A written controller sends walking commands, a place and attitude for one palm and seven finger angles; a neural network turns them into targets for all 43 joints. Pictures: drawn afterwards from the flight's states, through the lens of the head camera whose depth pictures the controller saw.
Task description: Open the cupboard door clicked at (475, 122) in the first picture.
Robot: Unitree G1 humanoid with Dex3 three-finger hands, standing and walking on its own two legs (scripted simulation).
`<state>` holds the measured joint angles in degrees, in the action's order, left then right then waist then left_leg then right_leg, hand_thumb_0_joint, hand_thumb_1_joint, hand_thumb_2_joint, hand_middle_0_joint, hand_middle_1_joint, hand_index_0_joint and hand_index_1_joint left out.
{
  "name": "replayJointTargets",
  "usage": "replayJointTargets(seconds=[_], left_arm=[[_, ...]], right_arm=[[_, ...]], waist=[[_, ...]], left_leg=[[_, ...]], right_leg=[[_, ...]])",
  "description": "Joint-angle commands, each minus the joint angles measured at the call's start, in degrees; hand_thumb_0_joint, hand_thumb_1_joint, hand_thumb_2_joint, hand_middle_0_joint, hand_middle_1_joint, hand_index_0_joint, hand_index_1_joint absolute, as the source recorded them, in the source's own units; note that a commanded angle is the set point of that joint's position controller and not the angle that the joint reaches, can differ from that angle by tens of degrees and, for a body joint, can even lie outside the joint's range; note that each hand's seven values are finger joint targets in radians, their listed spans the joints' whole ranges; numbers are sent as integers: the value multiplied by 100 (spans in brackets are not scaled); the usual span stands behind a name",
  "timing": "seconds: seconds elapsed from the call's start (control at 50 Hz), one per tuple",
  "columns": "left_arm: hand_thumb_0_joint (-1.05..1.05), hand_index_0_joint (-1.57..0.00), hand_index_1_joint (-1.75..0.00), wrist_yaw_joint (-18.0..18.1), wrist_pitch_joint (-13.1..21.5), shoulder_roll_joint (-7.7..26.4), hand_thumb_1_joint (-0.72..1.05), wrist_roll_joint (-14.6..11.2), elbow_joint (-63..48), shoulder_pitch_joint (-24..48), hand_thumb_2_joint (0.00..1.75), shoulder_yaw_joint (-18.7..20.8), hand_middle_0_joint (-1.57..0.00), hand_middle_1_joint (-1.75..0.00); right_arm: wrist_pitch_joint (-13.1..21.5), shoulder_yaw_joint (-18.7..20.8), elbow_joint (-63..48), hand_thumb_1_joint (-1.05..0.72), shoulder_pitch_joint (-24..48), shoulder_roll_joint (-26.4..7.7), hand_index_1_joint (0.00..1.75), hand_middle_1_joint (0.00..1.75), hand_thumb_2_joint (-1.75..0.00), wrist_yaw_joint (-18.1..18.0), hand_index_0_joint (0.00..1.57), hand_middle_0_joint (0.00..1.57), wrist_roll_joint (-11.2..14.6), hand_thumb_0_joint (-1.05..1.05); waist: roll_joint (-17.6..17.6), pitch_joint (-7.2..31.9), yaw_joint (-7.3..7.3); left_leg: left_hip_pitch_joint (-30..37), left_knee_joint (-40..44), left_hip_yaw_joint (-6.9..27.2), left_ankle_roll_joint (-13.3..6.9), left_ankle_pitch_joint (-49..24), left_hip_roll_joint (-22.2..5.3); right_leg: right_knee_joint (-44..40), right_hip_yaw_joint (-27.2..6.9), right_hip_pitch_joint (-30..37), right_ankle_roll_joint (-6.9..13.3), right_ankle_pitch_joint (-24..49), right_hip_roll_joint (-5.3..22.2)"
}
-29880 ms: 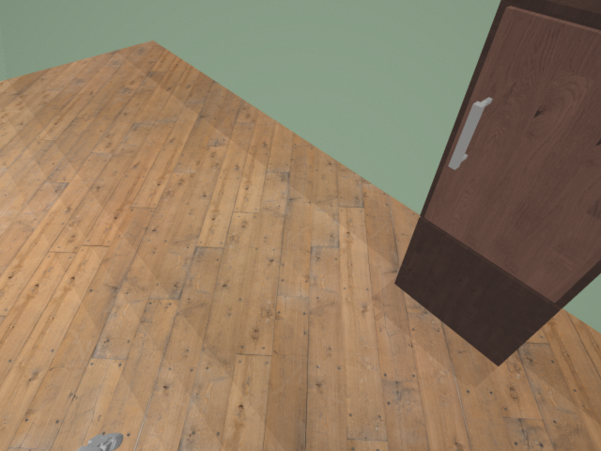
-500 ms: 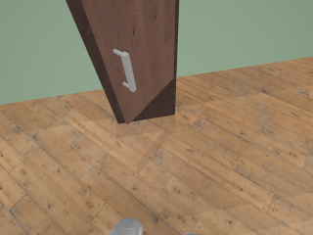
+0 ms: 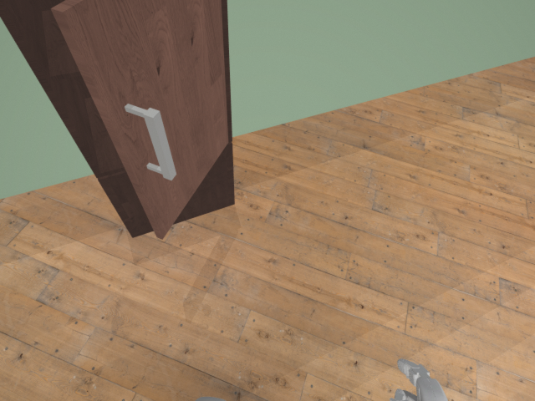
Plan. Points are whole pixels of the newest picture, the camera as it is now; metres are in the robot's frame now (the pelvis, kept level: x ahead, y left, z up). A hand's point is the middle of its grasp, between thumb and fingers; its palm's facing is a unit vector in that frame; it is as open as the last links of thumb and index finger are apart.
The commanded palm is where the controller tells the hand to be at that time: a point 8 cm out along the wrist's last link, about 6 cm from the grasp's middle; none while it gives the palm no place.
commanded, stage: walk to a spot facing it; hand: left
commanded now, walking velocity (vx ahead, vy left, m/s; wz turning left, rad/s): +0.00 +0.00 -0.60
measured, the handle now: (152, 144) +0.53 +0.28 +0.00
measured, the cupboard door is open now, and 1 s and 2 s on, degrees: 44 44 44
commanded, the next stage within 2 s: none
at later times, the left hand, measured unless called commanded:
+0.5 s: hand (209, 347) +0.21 +0.12 -0.15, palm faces -0.39 -0.88 -0.27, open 7.3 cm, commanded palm none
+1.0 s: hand (221, 314) +0.27 +0.11 -0.16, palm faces -0.59 -0.79 -0.16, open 7.4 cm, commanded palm none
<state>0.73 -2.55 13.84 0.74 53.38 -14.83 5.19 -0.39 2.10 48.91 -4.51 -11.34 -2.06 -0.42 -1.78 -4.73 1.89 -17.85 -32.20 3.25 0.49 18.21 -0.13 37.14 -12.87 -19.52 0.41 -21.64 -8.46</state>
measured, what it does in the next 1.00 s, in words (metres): walks ahead, turning right: right foot, then left foot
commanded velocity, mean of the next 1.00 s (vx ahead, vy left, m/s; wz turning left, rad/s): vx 0.16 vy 0.00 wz -0.60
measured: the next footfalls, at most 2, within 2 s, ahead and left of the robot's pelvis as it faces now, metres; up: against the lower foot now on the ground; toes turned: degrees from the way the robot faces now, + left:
right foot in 0.42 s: +0.00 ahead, -0.13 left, +0.00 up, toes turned -23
left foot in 0.84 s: +0.17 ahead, +0.06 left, +0.00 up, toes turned -30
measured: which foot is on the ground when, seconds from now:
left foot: down 0.00-0.42, up 0.44-0.82, down 0.84-1.00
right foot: up 0.00-0.40, down 0.42-0.84, up 0.86-1.00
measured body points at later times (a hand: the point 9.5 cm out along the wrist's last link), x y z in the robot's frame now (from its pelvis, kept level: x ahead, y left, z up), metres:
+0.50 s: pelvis +0.00 -0.02 +0.00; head +0.05 -0.06 +0.44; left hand +0.23 +0.16 -0.13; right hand -0.09 -0.27 -0.15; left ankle +0.00 +0.12 -0.67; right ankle -0.03 -0.12 -0.73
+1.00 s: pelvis +0.11 -0.03 +0.01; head +0.16 -0.03 +0.46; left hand +0.30 +0.15 -0.15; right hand -0.01 -0.25 -0.11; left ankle +0.13 +0.08 -0.73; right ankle +0.01 -0.13 -0.63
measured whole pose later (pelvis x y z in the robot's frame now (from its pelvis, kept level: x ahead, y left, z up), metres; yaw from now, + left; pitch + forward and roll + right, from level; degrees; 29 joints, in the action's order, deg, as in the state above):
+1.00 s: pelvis +0.11 -0.03 +0.01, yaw -39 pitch +1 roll -2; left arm -3.1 -1.4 14.7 2.0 55.7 -14.5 5.5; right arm 3.6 0.8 51.2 -18.0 -9.8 -1.5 -2.0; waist -3.0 -2.8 0.7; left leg -8.3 -25.4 -8.5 -0.2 18.3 -4.0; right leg 68.7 0.6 -32.7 0.2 -17.1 1.1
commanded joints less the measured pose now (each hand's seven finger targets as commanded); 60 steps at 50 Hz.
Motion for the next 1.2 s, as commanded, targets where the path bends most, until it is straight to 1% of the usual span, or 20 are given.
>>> replayJointTargets(seconds=[0.0, 0.08, 0.32, 0.36, 0.38, 0.4, 0.42, 0.44, 0.52, 0.6, 0.7, 0.76, 0.78, 0.8, 0.82, 0.86, 0.9, 0.96, 1.12, 1.18], left_arm=[[0, -20, -30, -145, 129, 621, 90, 78, -715, 191, 90, 152, -20, -30], [0, -20, -30, -254, 56, 499, 90, 43, -496, 162, 90, 99, -20, -30], [0, -20, -30, -303, 78, 379, 90, 35, -656, 983, 90, -80, -20, -30], [0, -20, -30, -264, 145, 602, 90, 47, -479, 341, 90, -18, -20, -30], [0, -20, -30, -170, 209, 1187, 90, 103, -323, -188, 90, 97, -20, -30], [0, -20, -30, -82, 238, 1690, 90, 56, -197, -601, 90, 226, -20, -30], [0, -20, -30, 3, 214, 1575, 90, -9, -183, -557, 90, 193, -20, -30], [0, -20, -30, 52, 177, 1300, 90, 4, -296, -205, 90, 160, -20, -30], [0, -20, -30, 34, 193, 974, 90, 27, -596, 565, 90, 72, -20, -30], [0, -20, -30, -68, 275, 1040, 90, 71, -546, 390, 90, 117, -20, -30], [0, -20, -30, -129, 353, 1061, 90, 100, -493, 143, 90, 183, -20, -30], [0, -20, -30, -153, 348, 950, 90, 52, -520, 352, 90, 194, -20, -30], [0, -20, -30, -171, 352, 705, 90, 28, -571, 483, 90, 138, -20, -30], [0, -20, -30, -228, 356, 261, 90, -16, -667, 492, 90, 44, -20, -30], [0, -20, -30, -255, 399, 237, 90, 3, -869, 798, 90, 14, -20, -30], [0, -20, -30, -359, 421, 425, 90, 144, -756, 853, 90, 109, -20, -30], [0, -20, -30, -451, 378, 298, 90, 172, -466, 578, 90, 91, -20, -30], [0, -20, -30, -455, 296, 34, 90, 108, -371, 514, 90, -22, -20, -30], [0, -20, -30, -507, 274, -228, 90, 83, -612, 1709, 90, -191, -20, -30], [0, -20, -30, -459, 287, -82, 90, 58, -512, 1392, 90, -151, -20, -30]], right_arm=[[64, 218, -421, -90, -571, -1295, 30, 30, -90, -141, 20, 20, -147, 0], [103, 102, -314, -90, -737, -964, 30, 30, -90, -123, 20, 20, -115, 0], [55, 276, 54, -90, -1484, -1294, 30, 30, -90, -8, 20, 20, -135, 0], [49, 291, -2, -90, -1311, -1299, 30, 30, -90, 26, 20, 20, -59, 0], [40, 236, -122, -90, -1297, -974, 30, 30, -90, 73, 20, 20, 28, 0], [0, 139, -406, -90, -902, -686, 30, 30, -90, 70, 20, 20, 10, 0], [-79, 149, -323, -90, -868, -873, 30, 30, -90, -4, 20, 20, 12, 0], [-103, 169, -265, -90, -730, -764, 30, 30, -90, 9, 20, 20, 4, 0], [-191, 212, -44, -90, -942, -740, 30, 30, -90, 122, 20, 20, -75, 0], [-114, 266, -143, -90, -677, -710, 30, 30, -90, 213, 20, 20, -106, 0], [93, 284, -334, -90, -384, -671, 30, 30, -90, 236, 20, 20, -67, 0], [261, 248, -124, -90, -1033, -634, 30, 30, -90, 167, 20, 20, -54, 0], [327, 281, 70, -90, -1606, -826, 30, 30, -90, 93, 20, 20, -52, 0], [363, 403, 231, -90, -2232, -1387, 30, 30, -90, 43, 20, 20, -121, 0], [376, 431, 230, -90, -2723, -1715, 30, 30, -90, 7, 20, 20, -190, 0], [353, 272, 26, -90, -2052, -1279, 30, 30, -90, 41, 20, 20, -204, 0], [420, 113, -9, -90, -1616, -859, 30, 30, -90, 20, 20, 20, -148, 0], [510, 27, 249, -90, -2100, -672, 30, 30, -90, -33, 20, 20, -100, 0], [471, -2, 669, -90, -2723, -586, 30, 30, -90, -28, 20, 20, -159, 0], [451, 39, 747, -90, -2642, -791, 30, 30, -90, -34, 20, 20, -147, 0]], waist=[[760, 358, -143], [1317, 748, -80], [1502, 725, -381], [971, 967, 25], [-507, 1395, 235], [-1619, 1420, 441], [-1216, 1280, 394], [-1000, 844, 253], [-718, 583, -184], [-632, 232, -96], [-811, 169, 18], [-606, 416, -326], [-137, 610, -603], [1606, 906, -897], [2095, 775, -1048], [795, 47, -638], [1078, -37, -338], [1181, 213, -310], [1130, -217, -551], [1148, -24, -309]], left_leg=[[951, 1606, 1941, -1239, -2171, -2602], [1479, 1028, 58, -743, -3964, -1575], [1502, 488, -735, -571, -3920, -1880], [821, -492, -1071, -178, -3285, -1676], [-483, -1699, -1537, 172, -1497, -1185], [-1645, -3091, -1314, 395, 1975, -436], [-1751, -3516, -420, 319, 1936, -594], [-1962, -3579, -333, 325, 1489, -693], [-1309, -3292, -478, 467, 492, -600], [-1199, -2532, -546, 450, 323, -440], [-910, -1368, -510, 343, 652, -242], [713, 223, -675, 274, 99, 11], [1927, 909, -490, 201, 93, -247], [2871, 1610, 1207, -116, 1431, -1643], [2723, 2234, 2853, -724, 1945, -2974], [1566, 2432, 2152, -808, 1531, -2622], [1441, 2084, 616, -357, -216, -1998], [1971, 1567, -619, -76, -3321, -1663], [2092, 1720, -1494, -376, -3656, -1680], [2162, 1200, -1689, -464, -5244, -1920]], right_leg=[[2678, 788, -1457, -357, -1052, 749], [3136, 1111, -1426, -432, -346, 882], [61, 1858, -101, -124, -104, 878], [-1231, 1751, 1335, 47, 1346, 930], [-1469, 370, 2749, 457, 3120, 2100], [-1356, -1102, 2969, 1133, 5541, 3285], [-1328, -782, 2643, 1410, 5080, 3238], [-1394, -471, 2317, 1290, 4405, 2782], [-1889, -107, 1090, 964, 1875, 2075], [-2377, -538, 654, 1015, -443, 1937], [-2382, -1136, 613, 1182, -951, 1997], [-1717, -891, -64, 923, -551, 1580], [-1090, -548, -852, 653, -525, 1226], [540, 335, -1927, 305, -930, 462], [2083, 1078, -2646, 81, -1348, 429], [3028, 891, -2549, 53, -348, 1049], [3383, 1151, -2435, -32, 462, 1271], [3524, 1409, -2536, -69, 781, 1141], [1164, 2079, -2194, 69, 1242, 1090], [533, 2259, -1198, 359, 851, 813]])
